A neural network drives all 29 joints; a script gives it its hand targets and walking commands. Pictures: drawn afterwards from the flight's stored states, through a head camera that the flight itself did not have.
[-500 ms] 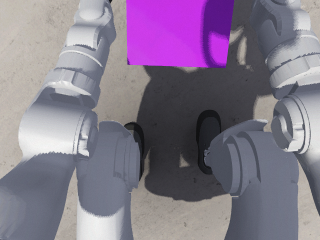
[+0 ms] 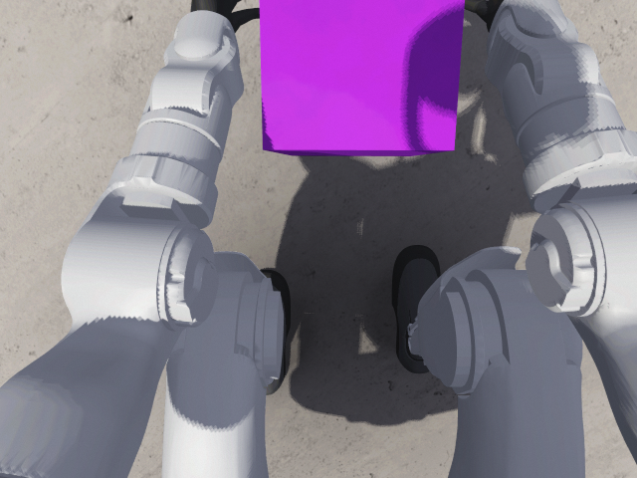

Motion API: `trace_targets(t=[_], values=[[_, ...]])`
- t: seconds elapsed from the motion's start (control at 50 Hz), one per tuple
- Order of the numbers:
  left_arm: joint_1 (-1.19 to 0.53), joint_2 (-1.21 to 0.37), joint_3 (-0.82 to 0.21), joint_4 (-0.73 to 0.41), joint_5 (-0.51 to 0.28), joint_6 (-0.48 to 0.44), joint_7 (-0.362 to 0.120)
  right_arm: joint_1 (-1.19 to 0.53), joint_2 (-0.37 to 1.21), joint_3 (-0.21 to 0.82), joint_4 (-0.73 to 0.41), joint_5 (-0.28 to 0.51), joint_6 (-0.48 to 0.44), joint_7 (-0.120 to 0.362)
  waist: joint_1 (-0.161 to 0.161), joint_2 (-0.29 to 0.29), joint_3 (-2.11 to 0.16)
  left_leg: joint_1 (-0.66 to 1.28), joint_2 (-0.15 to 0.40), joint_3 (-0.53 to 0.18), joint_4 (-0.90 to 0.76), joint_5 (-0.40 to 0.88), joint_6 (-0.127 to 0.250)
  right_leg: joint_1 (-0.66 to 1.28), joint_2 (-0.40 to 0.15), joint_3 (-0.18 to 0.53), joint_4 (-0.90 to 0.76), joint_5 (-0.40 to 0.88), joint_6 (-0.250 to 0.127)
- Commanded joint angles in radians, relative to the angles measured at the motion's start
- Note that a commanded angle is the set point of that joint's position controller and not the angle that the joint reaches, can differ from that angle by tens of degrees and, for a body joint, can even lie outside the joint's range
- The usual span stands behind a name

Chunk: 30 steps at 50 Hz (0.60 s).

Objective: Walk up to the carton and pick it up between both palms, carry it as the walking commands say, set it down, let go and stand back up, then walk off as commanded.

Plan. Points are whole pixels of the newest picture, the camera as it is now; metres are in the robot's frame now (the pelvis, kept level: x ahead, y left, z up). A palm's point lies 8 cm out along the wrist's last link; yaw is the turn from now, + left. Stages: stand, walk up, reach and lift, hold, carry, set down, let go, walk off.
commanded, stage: reach and lift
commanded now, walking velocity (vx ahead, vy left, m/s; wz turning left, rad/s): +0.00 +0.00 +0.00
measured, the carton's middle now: (355, 40) +0.54 -0.03 -0.24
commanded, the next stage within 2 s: none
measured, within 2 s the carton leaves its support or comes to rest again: neither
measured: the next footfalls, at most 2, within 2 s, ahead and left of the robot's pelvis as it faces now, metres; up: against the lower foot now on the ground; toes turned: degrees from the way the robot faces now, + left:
none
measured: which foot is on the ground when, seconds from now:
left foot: down 0.00-1.00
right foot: down 0.00-1.00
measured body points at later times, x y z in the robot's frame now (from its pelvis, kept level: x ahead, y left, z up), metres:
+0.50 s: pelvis +0.00 +0.00 +0.01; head +0.35 +0.00 +0.29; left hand +0.55 +0.10 -0.15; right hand +0.56 -0.16 -0.13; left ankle +0.10 +0.12 -0.32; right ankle +0.13 -0.13 -0.32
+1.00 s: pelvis -0.01 -0.01 +0.05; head +0.36 -0.04 +0.28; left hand +0.56 +0.07 -0.11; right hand +0.55 -0.19 -0.10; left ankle +0.10 +0.12 -0.32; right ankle +0.13 -0.13 -0.32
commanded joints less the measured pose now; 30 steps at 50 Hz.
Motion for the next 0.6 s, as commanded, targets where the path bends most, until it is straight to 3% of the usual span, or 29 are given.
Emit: trace_targets(t=[0.0,0.02,0.04,0.06,0.08,0.1,0.12,0.14,0.16,0.2,0.22,0.24,0.26,0.28,0.3,0.34,0.36,0.38,0.4,0.42,0.44,0.46,0.48,0.5,0.52,0.56,0.58], values=[[-0.436,-0.952,-0.203,-0.183,-0.022,-0.001,-0.254,-0.389,0.962,0.165,-0.198,0.011,-0.011,0.274,-0.033,-0.014,-1.041,0.321,-0.090,0.060,-0.192,0.359,0.019,0.583,0.133,-0.066,-0.117,0.371,-0.014],[-0.439,-0.951,-0.225,-0.202,-0.030,-0.003,-0.259,-0.385,0.977,0.170,-0.218,0.014,-0.012,0.278,-0.007,0.017,-1.065,0.310,-0.094,0.066,-0.198,0.361,0.019,0.606,0.140,-0.058,-0.111,0.389,-0.022],[-0.424,-0.963,-0.215,-0.213,-0.027,-0.002,-0.262,-0.351,0.958,0.163,-0.169,0.021,-0.006,0.274,-0.026,0.012,-1.042,0.286,-0.084,0.070,-0.186,0.366,0.013,0.582,0.135,-0.057,-0.112,0.394,-0.018],[-0.385,-0.991,-0.237,-0.217,-0.016,-0.003,-0.261,-0.357,0.988,0.154,-0.203,0.018,-0.015,0.274,0.001,0.064,-1.062,0.299,-0.097,0.080,-0.201,0.384,0.017,0.584,0.150,-0.055,-0.111,0.413,-0.024],[-0.360,-1.010,-0.227,-0.193,-0.029,0.001,-0.263,-0.356,0.979,0.155,-0.214,0.013,-0.019,0.272,-0.028,0.020,-1.052,0.292,-0.102,0.058,-0.210,0.403,0.024,0.584,0.146,-0.068,-0.113,0.431,-0.015],[-0.398,-0.992,-0.229,-0.224,-0.038,-0.004,-0.264,-0.353,0.976,0.161,-0.234,0.015,-0.017,0.270,-0.038,0.028,-1.080,0.321,-0.097,0.075,-0.187,0.417,0.016,0.585,0.146,-0.059,-0.122,0.434,-0.016],[-0.413,-0.986,-0.247,-0.231,-0.056,-0.006,-0.259,-0.373,0.996,0.188,-0.267,0.023,-0.022,0.265,-0.043,-0.005,-1.136,0.321,-0.100,0.065,-0.189,0.447,0.020,0.621,0.140,-0.079,-0.101,0.488,-0.008],[-0.388,-0.998,-0.237,-0.228,-0.053,-0.011,-0.254,-0.385,0.991,0.191,-0.290,0.030,-0.024,0.263,-0.047,-0.023,-1.160,0.314,-0.106,0.066,-0.194,0.421,0.026,0.658,0.142,-0.073,-0.107,0.475,-0.004],[-0.427,-0.989,-0.255,-0.262,-0.061,-0.008,-0.255,-0.369,0.995,0.192,-0.273,0.037,-0.015,0.260,-0.037,0.017,-1.180,0.312,-0.100,0.077,-0.176,0.452,0.017,0.665,0.145,-0.054,-0.107,0.512,-0.011],[-0.394,-0.997,-0.228,-0.216,-0.034,0.000,-0.249,-0.361,1.005,0.171,-0.230,0.022,-0.007,0.262,-0.028,0.005,-1.134,0.269,-0.110,0.080,-0.196,0.404,0.019,0.649,0.144,-0.063,-0.114,0.462,-0.011],[-0.381,-1.016,-0.256,-0.239,-0.036,-0.001,-0.252,-0.311,1.008,0.168,-0.241,0.006,0.001,0.262,-0.066,-0.002,-1.160,0.339,-0.100,0.064,-0.204,0.436,0.021,0.631,0.145,-0.076,-0.112,0.471,-0.004],[-0.423,-1.014,-0.277,-0.290,-0.051,0.003,-0.252,-0.316,1.003,0.169,-0.227,-0.004,0.006,0.258,-0.078,-0.006,-1.167,0.304,-0.101,0.060,-0.198,0.442,0.017,0.646,0.147,-0.070,-0.117,0.494,-0.006],[-0.442,-0.991,-0.289,-0.317,-0.043,-0.003,-0.240,-0.292,1.031,0.164,-0.239,0.003,0.011,0.266,-0.052,0.016,-1.180,0.355,-0.101,0.072,-0.215,0.440,0.015,0.640,0.150,-0.064,-0.129,0.479,-0.009],[-0.396,-1.003,-0.253,-0.274,-0.031,0.005,-0.238,-0.322,1.022,0.166,-0.248,0.000,0.017,0.267,-0.041,0.006,-1.195,0.377,-0.103,0.072,-0.219,0.433,0.017,0.625,0.147,-0.077,-0.128,0.443,-0.002],[-0.452,-1.029,-0.312,-0.324,-0.047,-0.003,-0.231,-0.315,1.045,0.164,-0.268,0.004,0.008,0.262,-0.074,0.028,-1.250,0.412,-0.101,0.070,-0.212,0.448,0.011,0.623,0.152,-0.083,-0.121,0.461,-0.010],[-0.415,-1.056,-0.293,-0.280,-0.031,0.022,-0.226,-0.347,1.027,0.155,-0.300,0.001,0.017,0.264,-0.040,0.080,-1.247,0.453,-0.108,0.068,-0.224,0.451,0.009,0.614,0.155,-0.081,-0.127,0.439,-0.009],[-0.413,-1.075,-0.290,-0.307,-0.030,0.019,-0.223,-0.324,1.029,0.166,-0.286,-0.013,0.027,0.270,-0.057,0.053,-1.226,0.449,-0.108,0.070,-0.229,0.470,0.006,0.597,0.152,-0.082,-0.144,0.439,-0.009],[-0.454,-1.050,-0.296,-0.343,-0.036,0.018,-0.218,-0.354,1.036,0.188,-0.318,-0.005,0.027,0.269,-0.053,0.027,-1.263,0.441,-0.111,0.069,-0.228,0.455,0.012,0.626,0.152,-0.089,-0.136,0.442,-0.006],[-0.493,-1.056,-0.307,-0.336,-0.046,0.024,-0.213,-0.384,1.038,0.178,-0.370,-0.007,0.030,0.275,-0.050,0.067,-1.307,0.500,-0.120,0.074,-0.237,0.451,0.009,0.600,0.154,-0.094,-0.145,0.412,-0.010],[-0.532,-1.018,-0.308,-0.365,-0.038,0.017,-0.203,-0.384,1.020,0.177,-0.335,-0.009,0.039,0.271,-0.055,0.052,-1.323,0.498,-0.111,0.087,-0.244,0.389,0.000,0.624,0.149,-0.089,-0.161,0.364,-0.009],[-0.508,-1.054,-0.312,-0.341,-0.031,0.028,-0.202,-0.362,1.058,0.159,-0.318,-0.029,0.051,0.275,-0.075,0.046,-1.272,0.481,-0.118,0.076,-0.258,0.401,0.009,0.562,0.154,-0.103,-0.165,0.363,0.001],[-0.513,-1.040,-0.313,-0.363,-0.022,0.027,-0.203,-0.334,1.052,0.145,-0.295,-0.039,0.060,0.278,-0.076,0.033,-1.264,0.476,-0.115,0.078,-0.264,0.377,0.007,0.572,0.155,-0.098,-0.176,0.337,-0.003],[-0.519,-1.050,-0.322,-0.352,-0.037,0.036,-0.199,-0.349,1.033,0.149,-0.331,-0.047,0.065,0.280,-0.107,0.029,-1.325,0.529,-0.113,0.069,-0.270,0.355,0.007,0.596,0.147,-0.113,-0.172,0.311,-0.004],[-0.496,-1.061,-0.297,-0.301,-0.026,0.050,-0.202,-0.407,1.003,0.169,-0.357,-0.056,0.066,0.274,-0.100,0.012,-1.325,0.523,-0.113,0.067,-0.272,0.331,0.009,0.621,0.137,-0.122,-0.173,0.293,0.004],[-0.494,-1.083,-0.276,-0.297,-0.009,0.057,-0.199,-0.429,1.003,0.156,-0.358,-0.067,0.076,0.280,-0.080,0.038,-1.284,0.502,-0.123,0.091,-0.280,0.306,0.003,0.587,0.138,-0.110,-0.202,0.241,-0.001],[-0.533,-1.084,-0.316,-0.317,-0.005,0.078,-0.193,-0.408,1.021,0.139,-0.355,-0.077,0.086,0.286,-0.081,0.088,-1.345,0.546,-0.118,0.077,-0.296,0.275,0.005,0.593,0.142,-0.113,-0.197,0.229,-0.009],[-0.586,-1.080,-0.330,-0.385,-0.016,0.072,-0.192,-0.444,1.058,0.171,-0.379,-0.063,0.097,0.287,-0.065,0.056,-1.406,0.562,-0.122,0.076,-0.293,0.307,0.007,0.627,0.141,-0.113,-0.188,0.263,-0.006]])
